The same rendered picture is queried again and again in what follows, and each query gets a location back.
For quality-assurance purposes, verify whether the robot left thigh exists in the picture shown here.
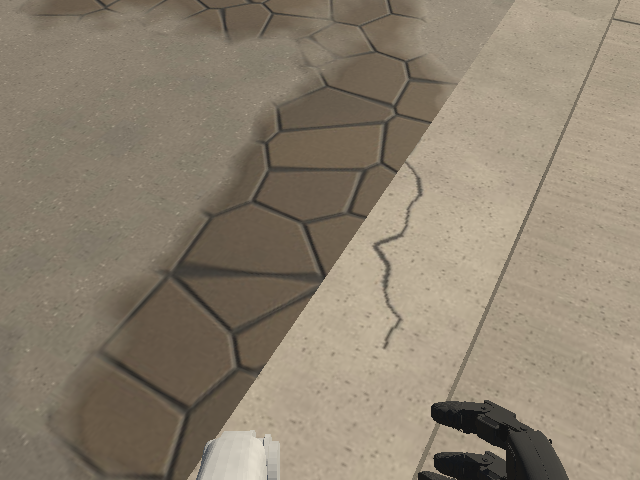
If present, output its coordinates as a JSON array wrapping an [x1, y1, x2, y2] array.
[[196, 430, 280, 480]]

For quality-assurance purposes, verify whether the robot right hand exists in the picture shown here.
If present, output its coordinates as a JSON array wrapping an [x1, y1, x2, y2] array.
[[418, 400, 569, 480]]

